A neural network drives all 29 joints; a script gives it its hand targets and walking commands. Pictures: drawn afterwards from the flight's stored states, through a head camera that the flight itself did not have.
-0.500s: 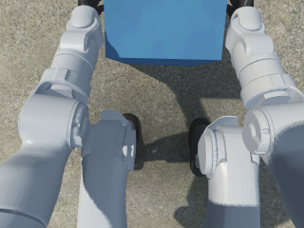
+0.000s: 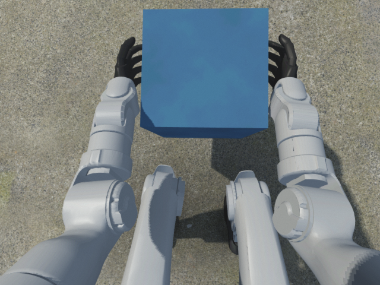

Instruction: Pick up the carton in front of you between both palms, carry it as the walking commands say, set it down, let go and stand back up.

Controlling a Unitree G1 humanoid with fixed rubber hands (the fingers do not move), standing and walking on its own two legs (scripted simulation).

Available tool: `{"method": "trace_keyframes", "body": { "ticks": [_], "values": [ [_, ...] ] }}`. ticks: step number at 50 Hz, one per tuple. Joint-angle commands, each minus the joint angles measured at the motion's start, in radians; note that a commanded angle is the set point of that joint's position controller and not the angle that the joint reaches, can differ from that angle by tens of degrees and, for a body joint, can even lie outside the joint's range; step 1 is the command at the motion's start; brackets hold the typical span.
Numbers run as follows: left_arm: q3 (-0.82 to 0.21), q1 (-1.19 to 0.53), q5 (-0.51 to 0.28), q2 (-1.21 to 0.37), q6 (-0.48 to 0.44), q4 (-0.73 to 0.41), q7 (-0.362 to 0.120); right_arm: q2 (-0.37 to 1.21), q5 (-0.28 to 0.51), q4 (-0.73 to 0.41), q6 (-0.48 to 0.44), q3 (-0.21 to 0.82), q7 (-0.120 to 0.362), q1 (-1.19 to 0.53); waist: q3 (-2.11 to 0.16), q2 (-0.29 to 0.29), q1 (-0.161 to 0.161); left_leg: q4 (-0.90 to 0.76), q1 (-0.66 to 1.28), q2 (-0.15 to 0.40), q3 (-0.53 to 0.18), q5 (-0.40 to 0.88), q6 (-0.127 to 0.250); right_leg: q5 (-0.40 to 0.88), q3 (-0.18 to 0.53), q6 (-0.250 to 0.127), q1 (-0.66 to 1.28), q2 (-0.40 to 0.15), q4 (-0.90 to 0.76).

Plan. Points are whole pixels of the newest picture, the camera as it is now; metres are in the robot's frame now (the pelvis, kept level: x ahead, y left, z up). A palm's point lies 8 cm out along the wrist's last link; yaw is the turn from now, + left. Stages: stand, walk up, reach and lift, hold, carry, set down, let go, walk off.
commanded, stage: reach and lift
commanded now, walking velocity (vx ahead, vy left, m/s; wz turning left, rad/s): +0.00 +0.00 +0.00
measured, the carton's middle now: (203, 88) +0.50 +0.02 -0.14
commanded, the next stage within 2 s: none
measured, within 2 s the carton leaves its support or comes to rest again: neither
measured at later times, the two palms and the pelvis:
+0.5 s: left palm (95, 57) +0.45 +0.17 +0.07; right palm (339, 55) +0.47 -0.13 +0.09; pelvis +0.04 +0.00 +0.13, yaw +0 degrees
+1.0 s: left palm out of the picture +0.41 +0.16 +0.23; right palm out of the picture +0.42 -0.14 +0.24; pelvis +0.10 +0.00 +0.27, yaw +1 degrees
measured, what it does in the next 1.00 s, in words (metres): rises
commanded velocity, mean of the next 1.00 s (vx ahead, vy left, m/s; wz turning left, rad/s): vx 0.00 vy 0.00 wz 0.00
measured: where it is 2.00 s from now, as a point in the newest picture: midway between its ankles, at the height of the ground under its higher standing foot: (198, 229)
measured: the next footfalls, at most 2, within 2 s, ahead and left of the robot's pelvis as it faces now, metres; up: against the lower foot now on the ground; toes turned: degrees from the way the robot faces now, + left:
none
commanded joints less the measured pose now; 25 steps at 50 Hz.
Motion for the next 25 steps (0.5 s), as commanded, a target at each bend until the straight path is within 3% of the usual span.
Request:
{"method": "trace_keyframes", "body": {
  "ticks": [1, 2, 3, 4, 5, 6, 7, 8, 9, 10, 11, 12, 13, 14, 15, 16, 17, 19, 20, 21, 22, 23, 24, 25],
  "values": [
    [-0.445, -0.634, -0.084, -1.092, -0.011, -0.020, -0.267, 1.045, 0.080, 0.050, -0.002, 0.479, 0.240, -0.614, -0.995, 0.062, 0.055, -0.238, 0.567, -0.076, 0.184, 0.091, 0.042, 0.105, -0.145, -0.040, 0.556, 0.072, -0.225],
    [-0.441, -0.618, -0.097, -1.097, -0.011, -0.006, -0.269, 1.067, 0.102, 0.033, -0.007, 0.493, 0.243, -0.629, -0.955, 0.023, 0.030, -0.240, 0.567, -0.077, 0.176, 0.080, 0.050, 0.081, -0.148, -0.037, 0.554, 0.077, -0.241],
    [-0.422, -0.629, -0.071, -1.088, -0.009, -0.022, -0.275, 1.079, 0.104, 0.002, 0.004, 0.515, 0.244, -0.660, -0.966, -0.006, 0.064, -0.264, 0.612, -0.075, 0.175, 0.073, 0.060, 0.056, -0.138, -0.029, 0.584, 0.081, -0.277],
    [-0.397, -0.574, -0.032, -1.074, 0.004, 0.018, -0.279, 1.069, 0.070, 0.017, 0.004, 0.468, 0.244, -0.592, -0.940, 0.027, 0.070, -0.279, 0.591, -0.077, 0.184, 0.072, 0.061, 0.075, -0.124, -0.030, 0.596, 0.073, -0.293],
    [-0.424, -0.594, -0.061, -1.087, 0.003, -0.011, -0.275, 1.096, 0.072, 0.043, 0.016, 0.474, 0.249, -0.582, -0.954, -0.017, 0.011, -0.301, 0.644, -0.066, 0.167, 0.047, 0.060, 0.037, -0.149, -0.028, 0.611, 0.084, -0.318],
    [-0.427, -0.586, -0.038, -1.073, 0.003, -0.069, -0.273, 1.079, 0.043, 0.071, 0.027, 0.451, 0.251, -0.548, -1.039, 0.031, 0.036, -0.310, 0.676, -0.077, 0.184, 0.063, 0.053, 0.046, -0.132, -0.033, 0.663, 0.078, -0.333],
    [-0.444, -0.597, -0.055, -1.071, 0.005, -0.081, -0.280, 1.124, 0.060, 0.041, 0.028, 0.473, 0.253, -0.521, -0.995, -0.007, 0.045, -0.335, 0.675, -0.076, 0.176, 0.102, 0.058, 0.098, -0.144, -0.024, 0.640, 0.085, -0.341],
    [-0.466, -0.546, -0.082, -1.134, 0.010, -0.073, -0.284, 1.099, 0.071, -0.066, 0.009, 0.510, 0.253, -0.580, -1.039, 0.011, -0.001, -0.336, 0.742, -0.071, 0.145, 0.157, 0.050, 0.137, -0.157, -0.033, 0.660, 0.081, -0.336],
    [-0.490, -0.564, -0.086, -1.118, 0.003, -0.114, -0.282, 1.149, 0.062, 0.061, 0.023, 0.486, 0.253, -0.466, -1.021, 0.026, 0.042, -0.346, 0.734, -0.078, 0.168, 0.172, 0.039, 0.153, -0.125, -0.032, 0.706, 0.079, -0.358],
    [-0.468, -0.540, -0.086, -1.134, 0.005, -0.081, -0.278, 1.092, 0.067, 0.032, 0.019, 0.502, 0.259, -0.458, -0.990, 0.011, 0.013, -0.369, 0.780, -0.072, 0.146, 0.165, 0.041, 0.136, -0.148, -0.033, 0.686, 0.082, -0.366],
    [-0.500, -0.537, -0.093, -1.130, 0.009, -0.097, -0.279, 1.114, 0.079, -0.036, 0.011, 0.542, 0.263, -0.467, -1.001, 0.042, 0.016, -0.382, 0.794, -0.072, 0.140, 0.184, 0.041, 0.184, -0.133, -0.036, 0.704, 0.076, -0.375],
    [-0.511, -0.516, -0.093, -1.148, 0.003, -0.117, -0.275, 1.127, 0.061, -0.005, 0.013, 0.525, 0.260, -0.427, -0.987, 0.027, 0.019, -0.408, 0.830, -0.076, 0.141, 0.182, 0.039, 0.164, -0.125, -0.039, 0.713, 0.081, -0.411],
    [-0.562, -0.535, -0.131, -1.134, -0.011, -0.184, -0.271, 1.154, 0.115, -0.068, 0.005, 0.592, 0.258, -0.469, -1.094, 0.009, -0.016, -0.382, 0.900, -0.071, 0.134, 0.205, 0.038, 0.176, -0.143, -0.028, 0.727, 0.084, -0.390],
    [-0.545, -0.462, -0.118, -1.175, 0.000, -0.124, -0.266, 1.151, 0.127, -0.062, 0.004, 0.595, 0.252, -0.405, -1.081, 0.068, 0.031, -0.398, 0.885, -0.076, 0.155, 0.226, 0.032, 0.196, -0.110, -0.031, 0.798, 0.073, -0.418],
    [-0.568, -0.482, -0.115, -1.147, -0.008, -0.160, -0.260, 1.128, 0.137, -0.092, 0.001, 0.629, 0.257, -0.416, -1.042, 0.043, 0.038, -0.406, 0.891, -0.080, 0.147, 0.264, 0.035, 0.248, -0.108, -0.029, 0.785, 0.075, -0.418],
    [-0.577, -0.413, -0.119, -1.147, 0.000, -0.158, -0.264, 1.148, 0.167, -0.108, 0.004, 0.643, 0.259, -0.455, -1.050, 0.060, 0.076, -0.436, 0.932, -0.084, 0.148, 0.247, 0.036, 0.226, -0.103, -0.021, 0.817, 0.076, -0.443],
    [-0.591, -0.428, -0.130, -1.136, 0.004, -0.153, -0.264, 1.152, 0.159, -0.131, 0.007, 0.659, 0.264, -0.414, -1.035, 0.030, 0.037, -0.462, 0.941, -0.082, 0.140, 0.242, 0.035, 0.243, -0.119, -0.018, 0.861, 0.083, -0.456],
    [-0.585, -0.402, -0.126, -1.170, 0.010, -0.115, -0.265, 1.127, 0.118, -0.045, 0.021, 0.608, 0.258, -0.343, -0.920, 0.043, -0.021, -0.506, 0.965, -0.072, 0.114, 0.178, 0.033, 0.173, -0.108, -0.031, 0.856, 0.081, -0.511],
    [-0.570, -0.367, -0.106, -1.155, 0.004, -0.119, -0.269, 1.156, 0.115, -0.040, 0.019, 0.638, 0.258, -0.320, -0.935, 0.022, 0.020, -0.524, 0.976, -0.076, 0.114, 0.146, 0.045, 0.143, -0.104, -0.024, 0.880, 0.076, -0.535],
    [-0.588, -0.363, -0.110, -1.162, 0.005, -0.135, -0.263, 1.185, 0.116, -0.023, 0.019, 0.615, 0.260, -0.277, -0.880, 0.050, 0.026, -0.541, 0.960, -0.082, 0.124, 0.155, 0.044, 0.158, -0.089, -0.028, 0.884, 0.075, -0.552],
    [-0.581, -0.329, -0.105, -1.169, -0.002, -0.142, -0.263, 1.153, 0.115, -0.037, 0.015, 0.611, 0.256, -0.290, -0.887, 0.035, 0.030, -0.548, 0.970, -0.079, 0.120, 0.211, 0.042, 0.196, -0.085, -0.030, 0.894, 0.073, -0.562],
    [-0.578, -0.279, -0.107, -1.192, -0.007, -0.151, -0.261, 1.166, 0.102, -0.026, 0.012, 0.606, 0.256, -0.209, -0.907, 0.027, 0.008, -0.568, 1.043, -0.080, 0.106, 0.228, 0.041, 0.227, -0.082, -0.025, 0.978, 0.068, -0.591],
    [-0.561, -0.245, -0.109, -1.181, -0.011, -0.088, -0.265, 1.160, 0.112, -0.023, 0.002, 0.636, 0.253, -0.204, -0.855, 0.012, 0.033, -0.595, 1.016, -0.077, 0.089, 0.207, 0.045, 0.212, -0.077, -0.021, 0.973, 0.064, -0.600],
    [-0.583, -0.236, -0.091, -1.179, -0.020, -0.137, -0.262, 1.168, 0.086, -0.014, -0.001, 0.626, 0.258, -0.152, -0.900, 0.066, 0.008, -0.610, 1.076, -0.083, 0.101, 0.218, 0.038, 0.225, -0.078, -0.024, 0.995, 0.074, -0.611]
  ]
}}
